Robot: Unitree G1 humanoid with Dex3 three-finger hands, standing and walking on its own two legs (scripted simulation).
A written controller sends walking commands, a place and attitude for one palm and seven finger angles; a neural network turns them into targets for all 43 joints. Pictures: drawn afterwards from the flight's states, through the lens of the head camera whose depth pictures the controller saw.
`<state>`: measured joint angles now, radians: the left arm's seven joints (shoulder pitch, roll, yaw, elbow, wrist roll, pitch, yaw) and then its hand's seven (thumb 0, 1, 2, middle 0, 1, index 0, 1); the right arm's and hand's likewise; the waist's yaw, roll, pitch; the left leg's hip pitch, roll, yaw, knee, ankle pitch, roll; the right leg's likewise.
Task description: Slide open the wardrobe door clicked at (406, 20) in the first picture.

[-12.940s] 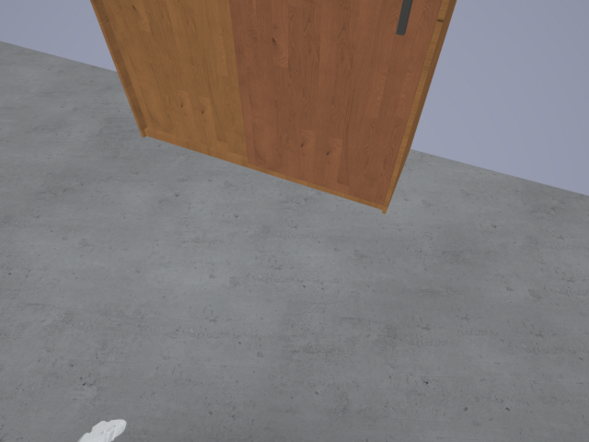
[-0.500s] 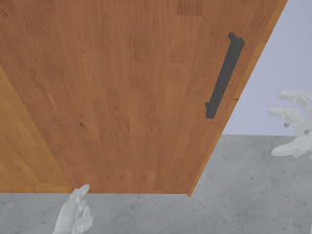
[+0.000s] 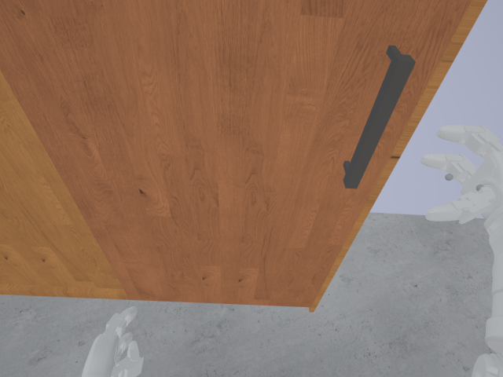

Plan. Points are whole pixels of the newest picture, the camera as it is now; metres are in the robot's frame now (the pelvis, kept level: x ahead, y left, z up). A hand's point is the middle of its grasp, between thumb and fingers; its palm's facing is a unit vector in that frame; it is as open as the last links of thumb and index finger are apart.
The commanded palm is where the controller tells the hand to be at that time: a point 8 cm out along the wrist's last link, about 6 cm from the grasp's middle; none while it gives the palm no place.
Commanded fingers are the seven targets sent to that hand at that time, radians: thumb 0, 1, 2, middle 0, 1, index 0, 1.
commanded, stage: move the hooked fingers beside the handle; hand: right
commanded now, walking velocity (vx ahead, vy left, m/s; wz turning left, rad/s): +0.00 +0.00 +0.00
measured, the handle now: (369, 125) +0.50 -0.17 +0.17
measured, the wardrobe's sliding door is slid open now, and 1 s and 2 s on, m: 0.00 0.00 0.00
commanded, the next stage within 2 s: feel for the door with the fingertips in 1.50 s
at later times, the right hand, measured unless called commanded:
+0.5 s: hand (425, 153) +0.42 -0.24 +0.18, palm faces +0.01 +1.00 -0.03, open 14.0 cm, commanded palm +0.40 -0.29 +0.18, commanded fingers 0.00 0.50 -0.30 0.30 1.20 0.30 1.20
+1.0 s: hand (420, 150) +0.44 -0.24 +0.17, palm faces +0.02 +1.00 -0.02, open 14.0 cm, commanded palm +0.41 -0.29 +0.18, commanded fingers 0.00 0.50 -0.30 0.30 1.20 0.30 1.20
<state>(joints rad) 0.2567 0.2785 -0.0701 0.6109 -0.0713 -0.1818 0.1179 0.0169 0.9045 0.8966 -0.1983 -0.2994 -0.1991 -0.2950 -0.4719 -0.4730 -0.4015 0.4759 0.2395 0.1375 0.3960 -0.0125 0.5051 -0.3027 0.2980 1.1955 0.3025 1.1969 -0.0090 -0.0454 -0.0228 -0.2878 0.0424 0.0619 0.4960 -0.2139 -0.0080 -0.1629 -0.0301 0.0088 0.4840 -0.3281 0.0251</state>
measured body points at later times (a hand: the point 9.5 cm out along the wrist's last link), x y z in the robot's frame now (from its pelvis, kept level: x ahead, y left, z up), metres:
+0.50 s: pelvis +0.01 -0.01 +0.00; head +0.02 +0.01 +0.45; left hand +0.11 +0.26 -0.10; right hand +0.41 -0.29 +0.19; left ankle +0.03 +0.13 -0.74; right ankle -0.05 -0.14 -0.74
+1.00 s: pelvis +0.01 -0.01 +0.00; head +0.04 +0.00 +0.45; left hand +0.10 +0.25 -0.11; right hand +0.43 -0.30 +0.18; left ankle +0.03 +0.13 -0.74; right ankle -0.05 -0.14 -0.74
